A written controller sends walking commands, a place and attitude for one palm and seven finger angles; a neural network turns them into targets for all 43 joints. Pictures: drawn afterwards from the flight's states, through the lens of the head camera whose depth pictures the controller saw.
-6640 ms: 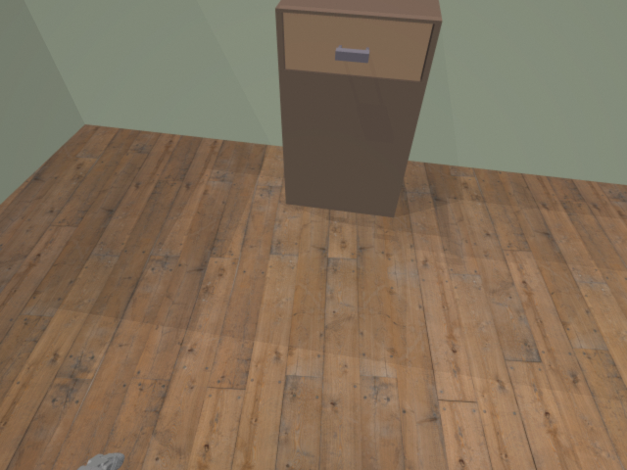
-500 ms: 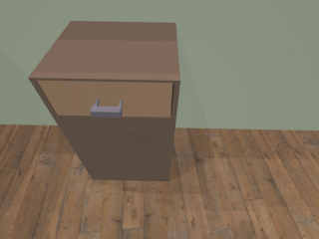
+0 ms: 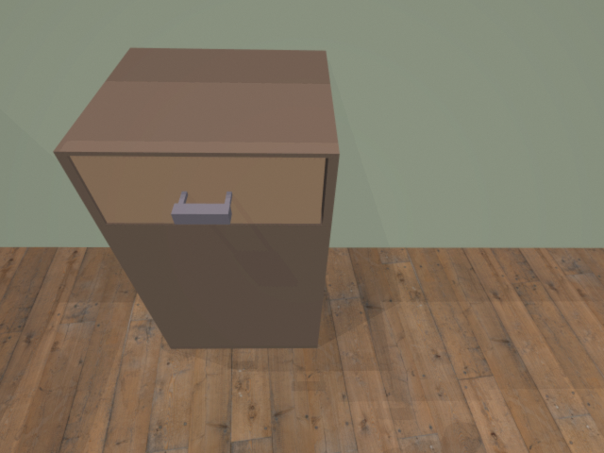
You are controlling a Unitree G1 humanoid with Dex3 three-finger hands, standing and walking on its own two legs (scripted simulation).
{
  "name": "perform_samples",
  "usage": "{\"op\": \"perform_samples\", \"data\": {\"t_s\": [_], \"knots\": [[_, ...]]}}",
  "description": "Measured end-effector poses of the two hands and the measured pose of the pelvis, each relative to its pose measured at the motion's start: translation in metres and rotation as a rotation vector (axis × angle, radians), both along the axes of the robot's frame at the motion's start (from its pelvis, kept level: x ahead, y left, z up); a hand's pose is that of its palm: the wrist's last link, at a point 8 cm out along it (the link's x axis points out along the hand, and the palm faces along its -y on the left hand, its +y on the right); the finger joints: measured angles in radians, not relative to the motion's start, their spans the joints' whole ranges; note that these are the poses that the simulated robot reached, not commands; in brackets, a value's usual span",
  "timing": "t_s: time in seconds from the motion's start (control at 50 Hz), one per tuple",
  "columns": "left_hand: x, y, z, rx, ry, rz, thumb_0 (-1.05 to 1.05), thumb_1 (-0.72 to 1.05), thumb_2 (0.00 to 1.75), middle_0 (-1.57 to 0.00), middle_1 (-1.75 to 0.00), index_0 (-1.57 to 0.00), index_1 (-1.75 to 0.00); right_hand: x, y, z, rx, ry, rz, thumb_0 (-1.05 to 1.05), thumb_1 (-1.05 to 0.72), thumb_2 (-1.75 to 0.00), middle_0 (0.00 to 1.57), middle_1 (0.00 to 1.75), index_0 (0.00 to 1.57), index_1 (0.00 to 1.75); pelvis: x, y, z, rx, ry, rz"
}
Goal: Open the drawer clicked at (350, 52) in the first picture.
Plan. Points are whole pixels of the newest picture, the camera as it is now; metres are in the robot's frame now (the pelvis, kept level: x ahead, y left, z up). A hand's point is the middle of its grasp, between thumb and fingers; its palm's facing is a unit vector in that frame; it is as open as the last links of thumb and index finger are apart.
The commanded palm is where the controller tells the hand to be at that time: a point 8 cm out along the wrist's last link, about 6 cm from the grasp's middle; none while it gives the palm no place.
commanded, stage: look again from close up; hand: left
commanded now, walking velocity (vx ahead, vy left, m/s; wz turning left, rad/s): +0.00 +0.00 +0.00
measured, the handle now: (204, 205) +0.55 +0.22 -0.03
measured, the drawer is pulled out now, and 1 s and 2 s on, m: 0.00 0.00 0.00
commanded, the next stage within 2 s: raise the hand with hooked fingers in 0.20 s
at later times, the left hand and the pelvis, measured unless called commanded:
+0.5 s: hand out of the picture +0.13 +0.20 -0.06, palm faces -0.08 -0.64 -0.77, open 7.5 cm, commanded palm +0.10 +0.22 -0.04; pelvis -0.03 -0.01 -0.01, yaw +1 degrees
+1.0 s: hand (143, 396) +0.19 +0.22 -0.02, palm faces +0.06 -0.07 -1.00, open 10.2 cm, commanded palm +0.16 +0.21 +0.03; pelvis -0.02 -0.04 -0.04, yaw +2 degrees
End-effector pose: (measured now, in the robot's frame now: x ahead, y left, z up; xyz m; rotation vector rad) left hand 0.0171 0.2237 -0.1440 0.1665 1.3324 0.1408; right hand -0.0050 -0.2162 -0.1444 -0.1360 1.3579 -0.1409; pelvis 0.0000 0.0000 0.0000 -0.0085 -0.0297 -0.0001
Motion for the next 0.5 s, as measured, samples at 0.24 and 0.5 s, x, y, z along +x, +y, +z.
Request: {"op": "perform_samples", "data": {"t_s": [0.24, 0.5], "knots": [[-0.037, -0.005, 0.001, -0.026, 0.040, 0.026, 0.01, 0.91, 0.90, -0.20, -0.30, -0.20, -0.30, -0.012, 0.001, 0.004, 0.003, -0.006, 0.008, 0.01, -0.92, -0.90, 0.20, 0.30, 0.20, 0.30, -0.013, 0.002, 0.003, 0.009, -0.004, -0.003], [0.096, 0.008, 0.132, 0.607, -0.659, -0.489, 0.04, 0.87, 0.87, -0.21, -0.34, -0.21, -0.35, 0.066, -0.038, 0.025, -0.088, -0.524, 0.058, 0.02, -0.93, -0.90, 0.20, 0.30, 0.20, 0.30, -0.032, -0.009, -0.011, 0.034, 0.063, 0.010]]}}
